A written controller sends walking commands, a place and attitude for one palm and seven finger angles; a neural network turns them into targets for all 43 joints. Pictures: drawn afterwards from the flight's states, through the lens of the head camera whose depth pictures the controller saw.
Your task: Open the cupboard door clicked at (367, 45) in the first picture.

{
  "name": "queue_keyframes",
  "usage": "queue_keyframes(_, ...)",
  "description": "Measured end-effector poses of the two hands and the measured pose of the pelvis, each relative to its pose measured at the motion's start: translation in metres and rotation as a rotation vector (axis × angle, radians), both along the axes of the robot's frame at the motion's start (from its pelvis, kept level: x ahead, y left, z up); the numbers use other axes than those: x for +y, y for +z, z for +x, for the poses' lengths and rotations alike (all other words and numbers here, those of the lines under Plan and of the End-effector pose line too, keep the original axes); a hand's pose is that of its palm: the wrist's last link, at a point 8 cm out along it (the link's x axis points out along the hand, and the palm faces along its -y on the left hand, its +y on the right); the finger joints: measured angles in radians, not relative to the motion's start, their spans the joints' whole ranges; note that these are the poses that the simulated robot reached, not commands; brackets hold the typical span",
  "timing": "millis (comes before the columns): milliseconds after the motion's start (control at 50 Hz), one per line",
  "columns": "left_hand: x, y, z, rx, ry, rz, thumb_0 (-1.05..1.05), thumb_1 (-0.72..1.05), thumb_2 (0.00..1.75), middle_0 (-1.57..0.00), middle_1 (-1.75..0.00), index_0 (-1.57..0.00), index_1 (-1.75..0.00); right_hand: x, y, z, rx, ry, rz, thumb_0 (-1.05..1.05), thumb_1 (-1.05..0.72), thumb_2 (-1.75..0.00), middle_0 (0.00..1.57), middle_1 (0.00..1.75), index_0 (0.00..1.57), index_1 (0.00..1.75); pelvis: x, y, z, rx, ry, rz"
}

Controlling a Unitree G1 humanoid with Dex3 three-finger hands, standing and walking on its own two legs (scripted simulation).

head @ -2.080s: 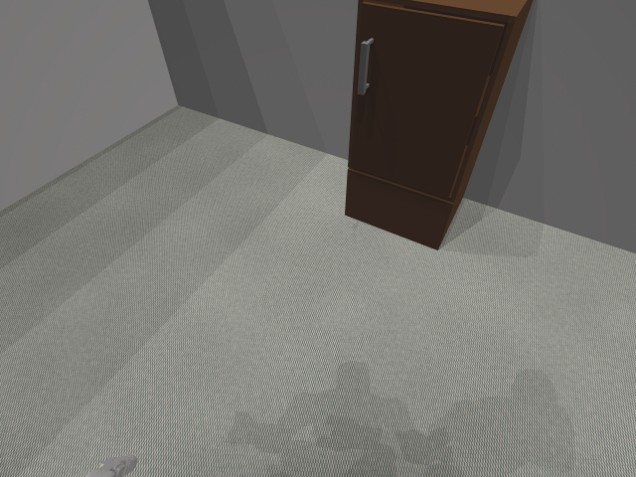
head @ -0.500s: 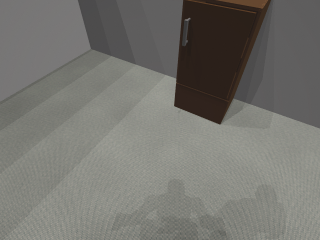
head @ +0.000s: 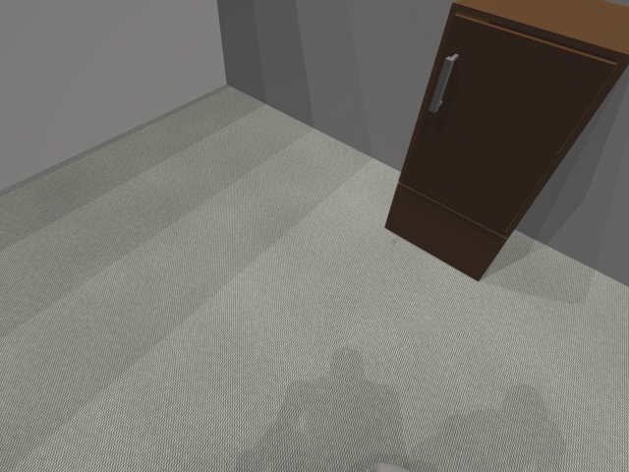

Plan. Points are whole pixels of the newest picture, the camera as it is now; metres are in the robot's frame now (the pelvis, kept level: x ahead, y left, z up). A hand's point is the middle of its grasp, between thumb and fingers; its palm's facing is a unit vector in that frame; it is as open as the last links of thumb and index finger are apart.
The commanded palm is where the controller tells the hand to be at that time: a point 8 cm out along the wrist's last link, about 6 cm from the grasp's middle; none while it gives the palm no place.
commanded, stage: walk to a spot facing it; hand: left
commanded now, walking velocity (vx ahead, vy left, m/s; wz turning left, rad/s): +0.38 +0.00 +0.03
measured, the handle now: (444, 83) +1.14 -0.35 -0.05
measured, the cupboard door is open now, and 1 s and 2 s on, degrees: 0 0 0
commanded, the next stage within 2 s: turn to face it in 0.54 s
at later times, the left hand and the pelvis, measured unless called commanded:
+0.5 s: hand (233, 375) +0.30 +0.14 -0.17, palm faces +0.13 -0.97 -0.21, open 7.2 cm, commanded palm none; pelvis +0.24 -0.05 -0.01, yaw +5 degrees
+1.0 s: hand (217, 353) +0.34 +0.18 -0.19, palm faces +0.15 -0.98 -0.14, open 7.4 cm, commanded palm none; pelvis +0.38 +0.01 -0.01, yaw +2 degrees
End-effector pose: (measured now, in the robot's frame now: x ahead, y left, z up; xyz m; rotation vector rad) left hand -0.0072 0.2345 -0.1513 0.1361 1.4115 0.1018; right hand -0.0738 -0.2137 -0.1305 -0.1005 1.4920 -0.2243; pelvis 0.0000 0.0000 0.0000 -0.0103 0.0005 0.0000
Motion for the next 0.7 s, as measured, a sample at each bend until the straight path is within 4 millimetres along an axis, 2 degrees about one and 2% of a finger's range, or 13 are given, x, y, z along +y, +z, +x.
queue_keyframes(80,-0.004,0.004,0.06,-0.08,0.006,-0.002,0.0,0.91,0.9,-0.2,-0.3,-0.19,-0.3,0.015,0.001,0.011,0.058,-0.021,0.035,0.0,-0.9,-0.9,0.2,0.3,0.2,0.3,-0.001,0.002,0.032,-0.001,0.013,0.003)
queue_keyframes(180,-0.02,0.004,0.148,-0.162,-0.023,-0.013,0.0,0.91,0.9,-0.2,-0.3,-0.19,-0.3,0.019,-0.005,0.039,0.096,-0.055,0.058,0.0,-0.9,-0.9,0.21,0.3,0.2,0.3,-0.009,-0.004,0.078,-0.006,0.013,0.013)
queue_keyframes(280,-0.045,0.0,0.247,-0.261,-0.07,-0.01,0.0,0.91,0.9,-0.2,-0.3,-0.19,-0.3,0.005,-0.023,0.081,0.14,-0.076,0.076,0.0,-0.9,-0.9,0.21,0.3,0.2,0.3,-0.024,-0.019,0.135,-0.009,0.015,0.016)
queue_keyframes(340,-0.056,-0.004,0.292,-0.344,-0.057,0.008,0.0,0.91,0.9,-0.2,-0.3,-0.19,-0.3,-0.014,-0.037,0.118,0.164,-0.054,0.083,0.0,-0.9,-0.9,0.21,0.3,0.2,0.3,-0.038,-0.032,0.171,-0.02,0.031,0.014)
queue_keyframes(400,-0.059,0.001,0.303,-0.353,-0.002,0.02,0.0,0.91,0.9,-0.2,-0.3,-0.2,-0.3,-0.038,-0.039,0.179,0.105,-0.004,0.063,0.0,-0.9,-0.9,0.2,0.3,0.2,0.3,-0.045,-0.027,0.197,-0.038,0.058,0.005)
queue_keyframes(460,-0.057,0.006,0.296,-0.296,0.06,0.045,-0.01,0.92,0.9,-0.21,-0.3,-0.2,-0.3,-0.059,-0.033,0.256,-0.011,0.055,0.029,0.0,-0.91,-0.9,0.2,0.3,0.2,0.3,-0.049,-0.017,0.222,-0.039,0.078,0.002)
queue_keyframes(520,-0.046,0.012,0.287,-0.229,0.101,0.082,-0.02,0.95,0.9,-0.21,-0.3,-0.2,-0.3,-0.07,-0.024,0.331,-0.126,0.112,0.004,0.0,-0.91,-0.9,0.2,0.3,0.19,0.3,-0.05,-0.009,0.247,-0.032,0.103,-0.003)
queue_keyframes(600,-0.043,0.011,0.271,-0.122,0.15,0.079,-0.01,0.94,0.9,-0.2,-0.3,-0.2,-0.3,-0.068,-0.012,0.419,-0.234,0.182,-0.003,0.0,-0.91,-0.9,0.2,0.3,0.19,0.3,-0.046,-0.003,0.28,-0.022,0.139,-0.009)
queue_keyframes(700,-0.046,0.004,0.258,-0.016,0.238,0.038,-0.01,0.92,0.9,-0.2,-0.3,-0.19,-0.3,-0.04,-0.005,0.51,-0.293,0.303,0.009,0.0,-0.91,-0.9,0.2,0.3,0.19,0.3,-0.031,-0.005,0.319,-0.016,0.187,-0.017)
